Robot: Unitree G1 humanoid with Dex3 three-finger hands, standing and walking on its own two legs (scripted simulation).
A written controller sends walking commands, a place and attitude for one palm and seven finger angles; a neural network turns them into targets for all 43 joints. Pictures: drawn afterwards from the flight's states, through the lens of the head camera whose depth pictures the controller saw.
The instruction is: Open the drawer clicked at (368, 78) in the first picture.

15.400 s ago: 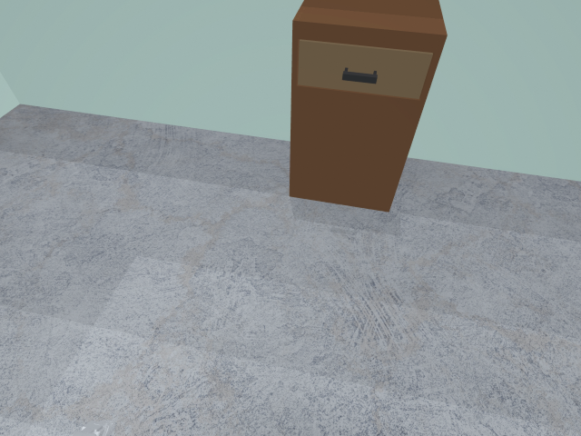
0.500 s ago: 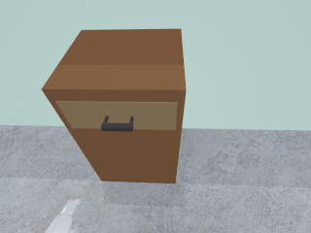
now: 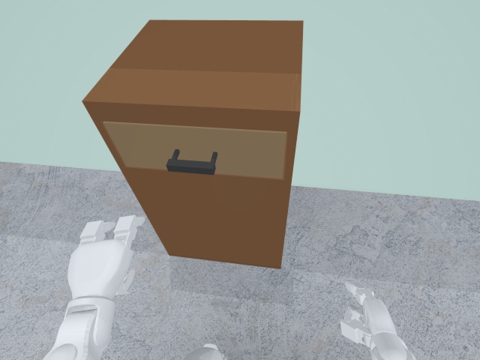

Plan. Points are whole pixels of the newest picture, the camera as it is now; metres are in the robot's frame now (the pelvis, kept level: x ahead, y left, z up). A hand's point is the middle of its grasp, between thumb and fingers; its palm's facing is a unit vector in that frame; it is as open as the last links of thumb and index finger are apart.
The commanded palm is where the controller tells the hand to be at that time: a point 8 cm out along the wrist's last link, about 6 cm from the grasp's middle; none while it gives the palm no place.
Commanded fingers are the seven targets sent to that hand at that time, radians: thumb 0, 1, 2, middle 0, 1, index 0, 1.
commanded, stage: raise the hand with hooked fingers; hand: left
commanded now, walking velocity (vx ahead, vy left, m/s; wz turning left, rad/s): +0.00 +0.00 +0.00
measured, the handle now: (193, 160) +0.56 +0.20 -0.05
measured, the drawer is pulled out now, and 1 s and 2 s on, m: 0.00 0.00 0.00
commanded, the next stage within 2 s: move the hooked fingers above the handle in 1.24 s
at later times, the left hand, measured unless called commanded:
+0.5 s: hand (114, 222) +0.30 +0.26 +0.06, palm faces +0.05 -0.12 -0.99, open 12.9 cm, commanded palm +0.28 +0.26 +0.13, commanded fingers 0.00 -0.48 0.31 -0.30 -1.18 -0.30 -1.18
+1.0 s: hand (94, 188) +0.34 +0.29 +0.11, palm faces -0.01 -0.11 -0.99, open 13.9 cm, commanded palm +0.31 +0.28 +0.17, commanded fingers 0.00 -0.50 0.30 -0.30 -1.20 -0.30 -1.20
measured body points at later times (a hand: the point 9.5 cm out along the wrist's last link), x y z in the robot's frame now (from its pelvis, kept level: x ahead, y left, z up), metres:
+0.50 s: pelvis +0.03 +0.03 +0.03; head +0.05 +0.01 +0.48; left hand +0.30 +0.26 +0.12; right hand +0.21 -0.21 -0.08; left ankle +0.05 +0.14 -0.69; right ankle -0.01 -0.06 -0.69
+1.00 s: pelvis +0.03 +0.05 +0.04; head +0.05 +0.02 +0.49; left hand +0.33 +0.29 +0.17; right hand +0.20 -0.17 -0.07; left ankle +0.05 +0.14 -0.69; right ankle -0.01 -0.06 -0.69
